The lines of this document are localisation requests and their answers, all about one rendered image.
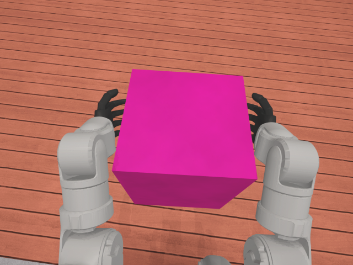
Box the left robot upper arm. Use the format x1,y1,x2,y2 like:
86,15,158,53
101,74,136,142
60,228,123,265

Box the robot left hand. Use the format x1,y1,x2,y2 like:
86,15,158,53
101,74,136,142
94,89,126,137

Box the carton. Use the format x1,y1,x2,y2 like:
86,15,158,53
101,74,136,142
112,69,258,209

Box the right robot forearm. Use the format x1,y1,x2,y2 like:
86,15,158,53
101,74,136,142
254,122,319,265

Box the left robot forearm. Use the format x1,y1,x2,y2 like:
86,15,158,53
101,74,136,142
57,116,116,265

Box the robot right hand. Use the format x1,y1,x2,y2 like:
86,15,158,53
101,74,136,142
247,93,276,144

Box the right robot upper arm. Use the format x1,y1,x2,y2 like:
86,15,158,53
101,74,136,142
243,234,310,265

